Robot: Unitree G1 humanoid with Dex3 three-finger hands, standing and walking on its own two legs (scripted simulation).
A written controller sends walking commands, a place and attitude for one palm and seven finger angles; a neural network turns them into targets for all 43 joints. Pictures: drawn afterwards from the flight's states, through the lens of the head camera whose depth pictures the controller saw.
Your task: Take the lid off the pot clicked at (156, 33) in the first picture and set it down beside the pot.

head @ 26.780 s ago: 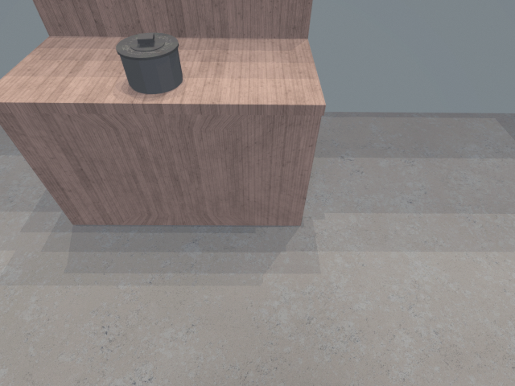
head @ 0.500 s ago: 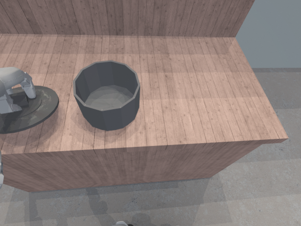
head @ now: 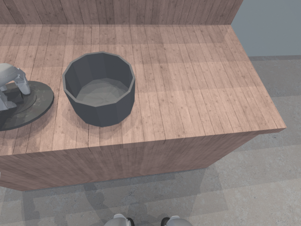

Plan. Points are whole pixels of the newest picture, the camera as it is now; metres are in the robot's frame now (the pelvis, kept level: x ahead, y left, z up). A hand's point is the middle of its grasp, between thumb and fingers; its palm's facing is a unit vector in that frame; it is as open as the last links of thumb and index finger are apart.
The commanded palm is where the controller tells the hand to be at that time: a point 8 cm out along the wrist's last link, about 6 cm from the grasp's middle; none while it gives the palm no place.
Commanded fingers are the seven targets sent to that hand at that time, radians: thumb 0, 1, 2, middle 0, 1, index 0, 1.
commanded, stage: lower the lid onto the table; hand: left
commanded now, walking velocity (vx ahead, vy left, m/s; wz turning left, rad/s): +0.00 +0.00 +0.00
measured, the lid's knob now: (11, 96) +0.46 +0.35 +0.01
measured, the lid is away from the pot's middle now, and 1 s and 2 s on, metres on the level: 0.24 0.25 0.25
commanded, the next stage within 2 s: open the fingers wide in 0.26 s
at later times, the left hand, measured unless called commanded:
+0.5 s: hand (7, 102) +0.44 +0.36 +0.02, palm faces -0.46 -0.10 -0.88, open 7.5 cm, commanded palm +0.47 +0.34 +0.07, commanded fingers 0.00 0.39 0.99 -0.71 -0.99 -0.69 -0.98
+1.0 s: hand (3, 104) +0.43 +0.36 +0.02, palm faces -0.46 -0.10 -0.88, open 8.7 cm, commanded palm +0.47 +0.34 +0.07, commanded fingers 0.00 0.11 0.66 -0.40 -0.93 -0.40 -0.93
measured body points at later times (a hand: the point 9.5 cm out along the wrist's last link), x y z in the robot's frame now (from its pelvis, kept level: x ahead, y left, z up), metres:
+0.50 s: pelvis -0.01 +0.01 -0.01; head +0.11 +0.05 +0.42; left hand +0.46 +0.36 +0.07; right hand -0.01 -0.28 -0.12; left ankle +0.01 +0.05 -0.71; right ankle +0.00 -0.16 -0.71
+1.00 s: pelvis -0.02 +0.02 -0.01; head +0.10 +0.06 +0.42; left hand +0.45 +0.36 +0.07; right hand -0.01 -0.27 -0.12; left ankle +0.01 +0.05 -0.71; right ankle +0.00 -0.16 -0.71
